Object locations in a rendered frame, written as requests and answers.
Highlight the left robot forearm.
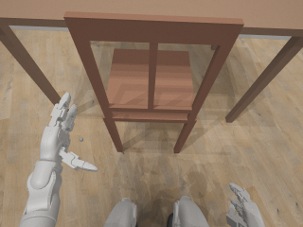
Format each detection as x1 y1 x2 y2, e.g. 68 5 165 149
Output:
19 160 63 227

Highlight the robot thigh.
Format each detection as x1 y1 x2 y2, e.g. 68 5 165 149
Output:
103 201 137 227
173 200 209 227

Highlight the chair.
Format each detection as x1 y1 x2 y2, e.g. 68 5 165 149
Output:
63 11 244 154

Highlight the right robot hand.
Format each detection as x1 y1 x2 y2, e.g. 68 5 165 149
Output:
226 183 265 227

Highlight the left robot thigh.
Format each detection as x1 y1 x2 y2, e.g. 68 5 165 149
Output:
103 201 137 227

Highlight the right robot thigh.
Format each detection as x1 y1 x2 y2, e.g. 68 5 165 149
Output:
173 200 209 227

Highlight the table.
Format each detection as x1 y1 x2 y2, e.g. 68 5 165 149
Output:
0 0 303 123

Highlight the left robot hand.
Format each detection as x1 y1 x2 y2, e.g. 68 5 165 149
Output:
39 92 98 172

